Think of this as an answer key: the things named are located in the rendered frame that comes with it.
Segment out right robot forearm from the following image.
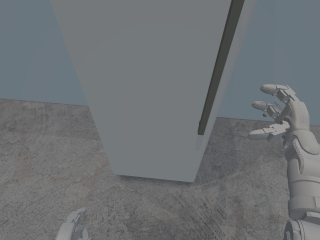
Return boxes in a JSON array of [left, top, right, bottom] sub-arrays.
[[283, 130, 320, 225]]

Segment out handle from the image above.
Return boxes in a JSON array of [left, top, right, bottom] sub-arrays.
[[197, 0, 245, 135]]

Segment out robot left hand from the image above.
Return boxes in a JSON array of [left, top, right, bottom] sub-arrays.
[[54, 207, 91, 240]]

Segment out robot right hand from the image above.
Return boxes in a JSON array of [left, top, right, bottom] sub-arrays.
[[247, 84, 310, 142]]

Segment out right robot upper arm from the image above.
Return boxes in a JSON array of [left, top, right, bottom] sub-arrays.
[[282, 219, 320, 240]]

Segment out fridge door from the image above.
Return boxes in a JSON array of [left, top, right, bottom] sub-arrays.
[[49, 0, 255, 183]]

